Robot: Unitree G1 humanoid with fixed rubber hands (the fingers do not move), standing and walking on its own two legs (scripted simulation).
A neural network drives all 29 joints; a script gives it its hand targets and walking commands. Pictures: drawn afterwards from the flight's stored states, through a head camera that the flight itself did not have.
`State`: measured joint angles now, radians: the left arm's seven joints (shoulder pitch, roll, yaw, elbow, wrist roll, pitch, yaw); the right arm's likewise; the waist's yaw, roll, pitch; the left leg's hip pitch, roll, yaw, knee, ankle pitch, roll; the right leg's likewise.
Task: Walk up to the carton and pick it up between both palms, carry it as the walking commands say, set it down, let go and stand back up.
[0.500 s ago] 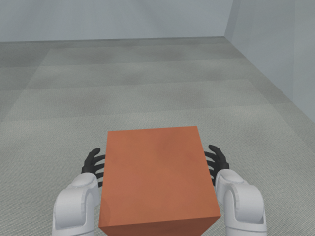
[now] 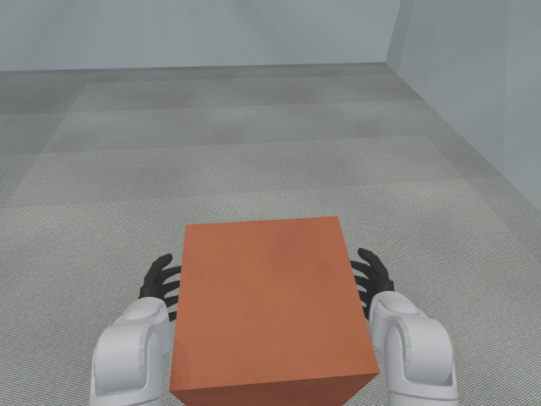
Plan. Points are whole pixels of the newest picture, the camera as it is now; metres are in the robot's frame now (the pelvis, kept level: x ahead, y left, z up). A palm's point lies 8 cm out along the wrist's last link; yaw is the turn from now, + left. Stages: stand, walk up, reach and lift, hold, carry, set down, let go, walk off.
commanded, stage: carry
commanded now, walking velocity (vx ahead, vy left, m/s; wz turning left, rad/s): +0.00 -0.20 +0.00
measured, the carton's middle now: (267, 325) +0.27 +0.01 +0.02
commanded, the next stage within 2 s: none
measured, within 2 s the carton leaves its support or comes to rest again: neither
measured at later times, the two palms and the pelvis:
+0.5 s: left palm (190, 326) +0.24 +0.11 +0.06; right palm (415, 328) +0.24 -0.19 +0.06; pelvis -0.02 -0.04 -0.02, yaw -1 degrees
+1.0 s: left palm (193, 334) +0.23 +0.11 +0.05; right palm (420, 335) +0.23 -0.19 +0.06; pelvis -0.03 -0.04 -0.02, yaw -1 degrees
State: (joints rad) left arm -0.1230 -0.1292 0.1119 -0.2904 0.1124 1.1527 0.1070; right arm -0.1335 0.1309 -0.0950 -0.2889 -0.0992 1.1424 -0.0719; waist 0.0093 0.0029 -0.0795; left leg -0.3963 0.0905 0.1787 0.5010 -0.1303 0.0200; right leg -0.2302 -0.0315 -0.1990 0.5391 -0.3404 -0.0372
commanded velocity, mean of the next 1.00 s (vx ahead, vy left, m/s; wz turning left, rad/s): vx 0.00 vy -0.20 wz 0.00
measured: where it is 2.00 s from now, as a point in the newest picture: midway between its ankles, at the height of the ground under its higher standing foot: outside the picture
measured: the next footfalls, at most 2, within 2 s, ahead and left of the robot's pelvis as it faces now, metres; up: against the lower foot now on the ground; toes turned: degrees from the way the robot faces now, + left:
left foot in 1.42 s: -0.01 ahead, +0.04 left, +0.00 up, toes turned +10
right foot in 1.68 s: -0.02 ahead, -0.26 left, +0.00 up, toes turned +10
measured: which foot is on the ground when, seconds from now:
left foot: down 0.00-1.00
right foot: down 0.00-1.00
